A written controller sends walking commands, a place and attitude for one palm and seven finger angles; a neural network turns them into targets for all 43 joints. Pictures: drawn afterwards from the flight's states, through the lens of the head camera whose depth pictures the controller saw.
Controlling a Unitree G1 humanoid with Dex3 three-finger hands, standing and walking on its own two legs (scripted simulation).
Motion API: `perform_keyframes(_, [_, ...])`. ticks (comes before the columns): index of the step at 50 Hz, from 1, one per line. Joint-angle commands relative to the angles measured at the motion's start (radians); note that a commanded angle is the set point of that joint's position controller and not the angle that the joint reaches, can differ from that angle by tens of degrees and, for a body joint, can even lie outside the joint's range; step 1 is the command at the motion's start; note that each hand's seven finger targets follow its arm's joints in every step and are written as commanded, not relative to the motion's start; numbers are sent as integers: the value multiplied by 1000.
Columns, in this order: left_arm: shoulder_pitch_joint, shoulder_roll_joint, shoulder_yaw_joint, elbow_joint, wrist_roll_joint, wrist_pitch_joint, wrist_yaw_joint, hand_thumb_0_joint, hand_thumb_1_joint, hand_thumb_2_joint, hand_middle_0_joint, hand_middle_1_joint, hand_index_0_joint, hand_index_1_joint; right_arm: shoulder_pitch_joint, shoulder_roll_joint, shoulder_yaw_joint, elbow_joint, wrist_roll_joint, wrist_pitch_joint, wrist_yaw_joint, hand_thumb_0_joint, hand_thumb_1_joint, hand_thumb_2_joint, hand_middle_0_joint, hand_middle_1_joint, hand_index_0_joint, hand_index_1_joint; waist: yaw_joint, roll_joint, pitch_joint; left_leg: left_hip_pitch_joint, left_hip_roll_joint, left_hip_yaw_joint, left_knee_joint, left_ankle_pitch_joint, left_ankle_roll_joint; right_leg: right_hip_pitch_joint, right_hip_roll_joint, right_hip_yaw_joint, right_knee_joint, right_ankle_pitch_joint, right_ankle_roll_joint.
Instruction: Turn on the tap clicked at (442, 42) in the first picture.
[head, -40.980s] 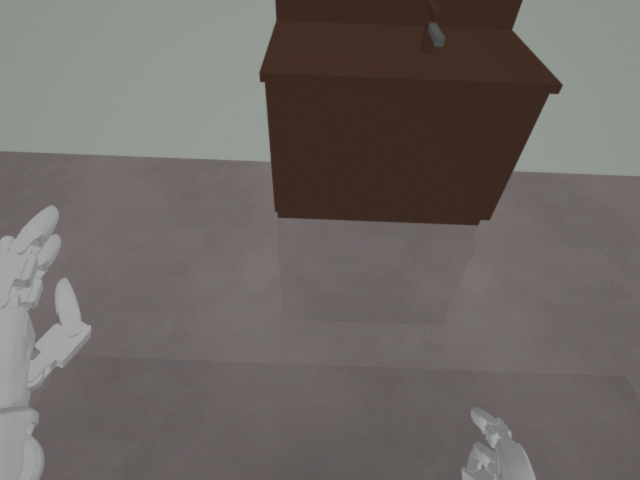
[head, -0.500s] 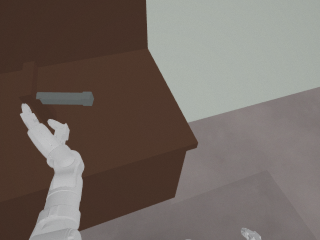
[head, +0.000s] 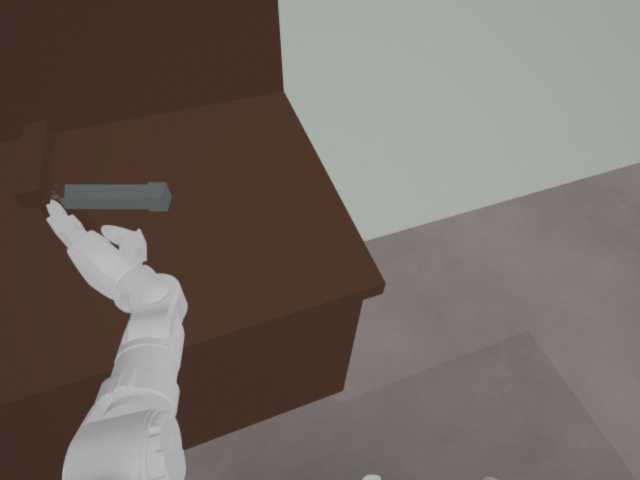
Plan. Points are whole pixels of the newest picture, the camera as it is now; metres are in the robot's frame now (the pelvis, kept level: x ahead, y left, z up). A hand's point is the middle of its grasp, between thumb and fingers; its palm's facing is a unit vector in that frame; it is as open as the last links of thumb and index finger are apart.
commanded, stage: push the lever round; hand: left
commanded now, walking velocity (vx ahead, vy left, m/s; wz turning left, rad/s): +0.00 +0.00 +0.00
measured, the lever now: (157, 196) +0.47 +0.22 +0.08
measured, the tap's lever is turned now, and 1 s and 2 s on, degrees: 71 72 73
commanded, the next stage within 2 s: none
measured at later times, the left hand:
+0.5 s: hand (147, 227) +0.43 +0.23 +0.06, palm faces +0.86 -0.50 -0.09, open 8.0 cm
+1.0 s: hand (157, 219) +0.45 +0.22 +0.06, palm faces +0.89 -0.45 -0.12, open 8.5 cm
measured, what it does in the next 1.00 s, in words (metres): stands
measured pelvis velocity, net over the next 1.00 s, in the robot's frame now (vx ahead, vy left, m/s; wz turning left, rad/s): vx -0.02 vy -0.02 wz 0.00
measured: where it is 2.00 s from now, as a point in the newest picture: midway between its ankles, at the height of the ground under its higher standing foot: outside the picture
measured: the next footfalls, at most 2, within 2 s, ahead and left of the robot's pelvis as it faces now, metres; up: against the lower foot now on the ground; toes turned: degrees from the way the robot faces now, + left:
none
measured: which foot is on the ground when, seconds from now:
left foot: down 0.00-1.00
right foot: down 0.00-1.00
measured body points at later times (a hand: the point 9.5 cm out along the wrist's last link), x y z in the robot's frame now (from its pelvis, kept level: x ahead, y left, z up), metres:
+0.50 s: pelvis -0.01 -0.01 +0.00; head +0.05 -0.01 +0.44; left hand +0.38 +0.26 +0.07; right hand +0.06 -0.26 -0.14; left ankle -0.01 +0.11 -0.70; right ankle +0.01 -0.07 -0.70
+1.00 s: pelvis -0.02 -0.02 -0.01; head +0.06 -0.02 +0.44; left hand +0.40 +0.24 +0.07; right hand +0.02 -0.28 -0.14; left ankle -0.01 +0.11 -0.70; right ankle +0.01 -0.07 -0.70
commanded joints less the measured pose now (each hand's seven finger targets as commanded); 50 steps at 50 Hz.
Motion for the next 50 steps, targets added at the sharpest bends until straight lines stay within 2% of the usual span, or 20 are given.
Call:
perform_keyframes(1, [-414, 224, 30, -203, 53, -72, 38, 0, 900, 900, -150, -150, -150, -150, 8, -136, -48, -84, -6, -27, -1, 0, -900, -900, 200, 300, 200, 300, -2, 20, -333, 75, 3, 0, -76, 290, -2, 259, -44, 85, -100, 275, 50])
perform_keyframes(3, [-445, 174, -17, -187, 63, -75, 43, 0, 900, 900, -150, -150, -150, -150, 12, -130, -48, -83, -9, -25, 7, 0, -900, -900, 200, 300, 200, 300, -19, 11, -337, 90, 6, -3, -76, 302, -7, 241, -42, 74, -92, 270, 49])
perform_keyframes(6, [-477, 198, 7, -144, 73, -69, 54, 0, 900, 900, -150, -150, -150, -150, 19, -135, -49, -73, -15, -25, 8, 0, -900, -900, 200, 300, 200, 300, -25, 8, -322, 71, 5, 0, -74, 286, -1, 235, -44, 77, -96, 267, 51])
perform_keyframes(8, [-493, 216, 24, -154, 70, -76, 61, 0, 900, 900, -150, -150, -150, -150, 26, -132, -51, -80, -15, -23, 11, 0, -900, -900, 200, 300, 200, 300, -22, -14, -364, 69, 2, 5, -66, 297, 6, 266, -47, 82, -94, 297, 56])
perform_keyframes(10, [-507, 199, 9, -156, 74, -75, 66, 0, 900, 900, -150, -150, -150, -150, 27, -129, -51, -78, -18, -21, 14, 0, -900, -900, 200, 300, 200, 300, -28, 11, -377, 77, 2, 9, -62, 313, 3, 271, -50, 84, -92, 327, 58])
perform_keyframes(11, [-492, 223, 37, -142, 80, -72, 71, 0, 900, 900, -150, -150, -150, -150, 33, -132, -53, -68, -19, -17, 14, 0, -900, -900, 200, 300, 200, 300, -21, 32, -370, 88, 5, 2, -63, 330, -4, 260, -47, 77, -87, 321, 53])
perform_keyframes(12, [-511, 188, 8, -146, 77, -73, 71, 0, 900, 900, -150, -150, -150, -150, 36, -129, -51, -73, -21, -17, 19, 0, -900, -900, 200, 300, 200, 300, -30, 18, -373, 93, 5, 3, -64, 338, -3, 255, -46, 72, -83, 326, 55])
perform_keyframes(13, [-500, 207, 24, -141, 80, -73, 72, 0, 900, 900, -150, -150, -150, -150, 37, -129, -53, -75, -21, -16, 20, 0, -900, -900, 200, 300, 200, 300, -23, 5, -373, 82, 4, 5, -61, 335, 0, 266, -47, 76, -84, 335, 55])
perform_keyframes(15, [-528, 190, 1, -119, 87, -70, 72, 0, 900, 900, -150, -150, -150, -150, 29, -128, -49, -75, -21, -19, 22, 0, -900, -900, 200, 300, 200, 300, -39, 8, -345, 61, 2, 11, -62, 287, 8, 247, -49, 82, -96, 302, 59])
perform_keyframes(16, [-545, 222, 28, -112, 93, -74, 76, 0, 900, 900, -150, -150, -150, -150, 36, -132, -50, -64, -23, -17, 20, 0, -900, -900, 200, 300, 200, 300, -36, 10, -330, 57, 4, 4, -64, 280, 7, 240, -48, 81, -96, 285, 55])
perform_keyframes(20, [-566, 205, 8, -102, 95, -88, 77, 0, 900, 900, -150, -150, -150, -150, 36, -127, -51, -70, -24, -24, 23, 0, -900, -900, 200, 300, 200, 300, -45, -2, -357, 47, 0, 12, -57, 253, 16, 245, -49, 90, -101, 279, 62])
perform_keyframes(24, [-610, 260, 38, -65, 107, -98, 83, 0, 900, 900, -150, -150, -150, -150, 44, -133, -48, -65, -26, -23, 21, 0, -900, -900, 200, 300, 200, 300, -48, -8, -349, 19, -2, 10, -60, 213, 22, 241, -50, 96, -104, 237, 62])
perform_keyframes(27, [-668, 244, 8, -46, 118, -106, 83, 0, 900, 900, -150, -150, -150, -150, 46, -134, -46, -57, -25, -21, 20, 0, -900, -900, 200, 300, 200, 300, -68, 26, -338, 33, 1, 6, -64, 193, 22, 203, -48, 94, -106, 197, 60])
perform_keyframes(30, [-695, 286, 25, 5, 120, -103, 88, 0, 900, 900, -150, -150, -150, -150, 47, -139, -43, -56, -25, -25, 14, 0, -900, -900, 200, 300, 200, 300, -78, -9, -329, -12, -1, 12, -59, 146, 32, 206, -51, 110, -120, 165, 67])
perform_keyframes(31, [-714, 326, 51, 10, 128, -107, 91, 0, 900, 900, -150, -150, -150, -150, 54, -144, -44, -49, -25, -23, 11, 0, -900, -900, 200, 300, 200, 300, -77, -1, -331, -16, 1, 8, -63, 136, 32, 206, -53, 111, -120, 149, 65])
perform_keyframes(32, [-736, 299, 21, 7, 128, -108, 91, 0, 900, 900, -150, -150, -150, -150, 55, -142, -42, -55, -24, -24, 11, 0, -900, -900, 200, 300, 200, 300, -88, 6, -337, -7, 0, 11, -66, 139, 34, 203, -51, 111, -120, 155, 67])
perform_keyframes(36, [-769, 359, 48, 42, 144, -109, 98, 0, 900, 900, -150, -150, -150, -150, 67, -146, -40, -48, -26, -26, 3, 0, -900, -900, 200, 300, 200, 300, -93, 24, -350, -22, 1, 12, -65, 121, 39, 203, -51, 119, -124, 142, 66])
perform_keyframes(39, [-783, 394, 50, 69, 152, -101, 94, 0, 900, 900, -150, -150, -150, -150, 75, -151, -37, -57, -22, -27, -2, 0, -900, -900, 200, 300, 200, 300, -105, -7, -347, -64, 3, 18, -65, 91, 44, 224, -58, 140, -140, 126, 75])
perform_keyframes(42, [-813, 413, 50, 58, 162, -111, 94, 0, 900, 900, -150, -150, -150, -150, 89, -152, -36, -56, -22, -29, -5, 0, -900, -900, 200, 300, 200, 300, -110, 25, -365, -44, 4, 17, -70, 109, 46, 226, -53, 135, -135, 150, 72])
perform_keyframes(50, [-827, 522, 90, 66, 166, -110, 80, 0, 900, 900, -150, -150, -150, -150, 95, -160, -30, -68, -12, -39, -21, 0, -900, -900, 200, 300, 200, 300, -118, 21, -360, -127, 10, 24, -55, 50, 49, 274, -73, 205, -174, 91, 90])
